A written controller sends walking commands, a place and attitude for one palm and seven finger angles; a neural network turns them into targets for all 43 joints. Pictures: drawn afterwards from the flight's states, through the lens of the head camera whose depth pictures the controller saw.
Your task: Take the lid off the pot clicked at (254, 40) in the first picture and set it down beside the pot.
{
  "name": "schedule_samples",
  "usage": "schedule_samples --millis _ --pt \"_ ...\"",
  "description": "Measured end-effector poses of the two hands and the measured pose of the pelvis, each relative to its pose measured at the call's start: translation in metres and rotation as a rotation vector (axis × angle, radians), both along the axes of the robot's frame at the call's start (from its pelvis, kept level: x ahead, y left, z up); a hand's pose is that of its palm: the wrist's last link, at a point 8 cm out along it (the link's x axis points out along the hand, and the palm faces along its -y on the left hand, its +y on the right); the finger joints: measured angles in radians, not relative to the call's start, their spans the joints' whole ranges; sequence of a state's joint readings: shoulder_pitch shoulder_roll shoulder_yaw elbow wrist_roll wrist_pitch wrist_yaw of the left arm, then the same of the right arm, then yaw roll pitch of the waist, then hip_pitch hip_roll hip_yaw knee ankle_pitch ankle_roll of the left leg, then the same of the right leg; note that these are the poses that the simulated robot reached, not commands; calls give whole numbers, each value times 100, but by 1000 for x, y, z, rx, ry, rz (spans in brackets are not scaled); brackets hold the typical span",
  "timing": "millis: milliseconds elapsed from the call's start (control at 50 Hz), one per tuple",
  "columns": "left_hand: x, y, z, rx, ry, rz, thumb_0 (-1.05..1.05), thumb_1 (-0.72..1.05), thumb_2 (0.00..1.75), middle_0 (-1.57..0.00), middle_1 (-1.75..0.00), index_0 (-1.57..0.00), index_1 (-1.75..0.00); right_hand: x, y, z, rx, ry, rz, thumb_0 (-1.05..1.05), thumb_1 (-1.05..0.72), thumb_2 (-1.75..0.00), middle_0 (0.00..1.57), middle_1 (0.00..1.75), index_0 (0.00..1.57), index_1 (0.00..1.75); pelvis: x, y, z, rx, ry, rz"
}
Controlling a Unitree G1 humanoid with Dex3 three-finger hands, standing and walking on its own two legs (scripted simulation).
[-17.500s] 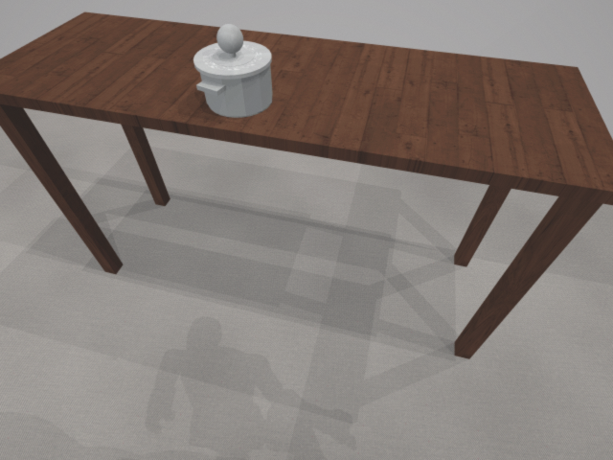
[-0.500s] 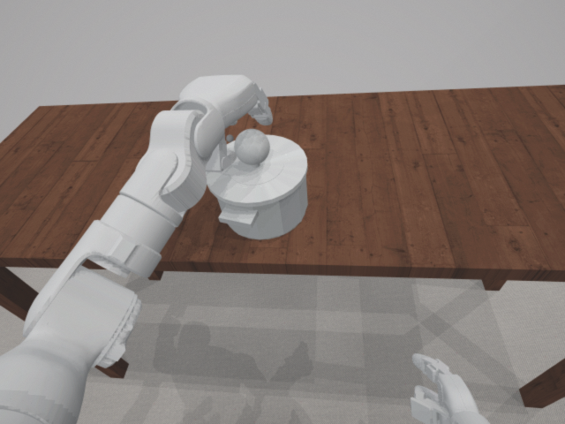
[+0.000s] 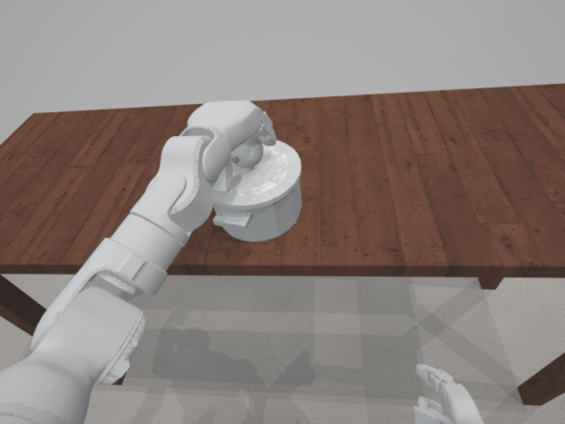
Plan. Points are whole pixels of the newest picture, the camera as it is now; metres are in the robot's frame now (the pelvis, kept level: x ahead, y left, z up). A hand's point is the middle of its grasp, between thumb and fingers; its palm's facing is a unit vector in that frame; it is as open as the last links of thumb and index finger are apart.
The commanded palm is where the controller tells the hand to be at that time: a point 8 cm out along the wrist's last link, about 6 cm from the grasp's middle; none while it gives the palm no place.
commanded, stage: lower the open fingers around the knob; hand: left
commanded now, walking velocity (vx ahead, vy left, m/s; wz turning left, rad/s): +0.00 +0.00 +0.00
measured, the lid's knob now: (245, 150) +0.46 +0.06 +0.17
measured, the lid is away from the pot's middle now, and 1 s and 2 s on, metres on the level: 0.00 0.01 0.01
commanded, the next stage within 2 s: close the fingers and squeeze the knob in 0.12 s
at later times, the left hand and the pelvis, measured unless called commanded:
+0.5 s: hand (233, 158) +0.42 +0.07 +0.19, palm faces -0.16 -0.05 -0.99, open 9.9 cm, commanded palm +0.39 +0.09 +0.25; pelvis +0.00 -0.01 +0.00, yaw +0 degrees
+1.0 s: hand (233, 155) +0.43 +0.07 +0.19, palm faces -0.16 -0.06 -0.99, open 8.3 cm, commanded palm +0.40 +0.09 +0.25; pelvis +0.00 +0.00 +0.00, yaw -1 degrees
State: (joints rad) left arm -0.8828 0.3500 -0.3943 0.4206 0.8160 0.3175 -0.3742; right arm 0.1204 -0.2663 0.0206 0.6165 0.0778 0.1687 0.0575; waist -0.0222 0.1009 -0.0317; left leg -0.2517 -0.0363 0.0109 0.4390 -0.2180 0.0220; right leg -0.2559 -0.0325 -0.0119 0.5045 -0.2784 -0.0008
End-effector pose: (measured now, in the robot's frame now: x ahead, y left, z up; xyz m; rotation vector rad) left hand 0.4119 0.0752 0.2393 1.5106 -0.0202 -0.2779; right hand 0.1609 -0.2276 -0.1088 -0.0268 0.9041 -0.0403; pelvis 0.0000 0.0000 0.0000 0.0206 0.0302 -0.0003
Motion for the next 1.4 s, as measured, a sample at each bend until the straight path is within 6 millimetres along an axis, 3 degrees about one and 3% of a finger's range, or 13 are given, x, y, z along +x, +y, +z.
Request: schedule_samples --millis 260,620,960,1400 --pt "-3 0 5 -6 -6 18 0 -44 173 -87 -8 -87 -8 3 -2 2 5 -18 4 1 -91 -90 19 30 19 30 -3 -4 0 2 -7 0" --pt "-2 2 6 -22 -6 24 0 -21 142 -91 -8 -89 -7 2 -9 5 -20 -26 -8 1 -91 -90 19 30 19 30 -5 -6 0 2 -9 -3" --pt "4 4 5 -30 -5 11 0 1 126 -84 -52 -78 -49 -5 -9 2 -20 -1 -25 1 -91 -90 19 30 19 30 0 -2 0 0 -2 -10" --pt "-1 3 4 -18 -19 4 1 6 125 -80 -52 -74 -50 23 7 7 17 -35 27 1 -91 -90 19 30 19 30 5 0 0 -2 1 1"
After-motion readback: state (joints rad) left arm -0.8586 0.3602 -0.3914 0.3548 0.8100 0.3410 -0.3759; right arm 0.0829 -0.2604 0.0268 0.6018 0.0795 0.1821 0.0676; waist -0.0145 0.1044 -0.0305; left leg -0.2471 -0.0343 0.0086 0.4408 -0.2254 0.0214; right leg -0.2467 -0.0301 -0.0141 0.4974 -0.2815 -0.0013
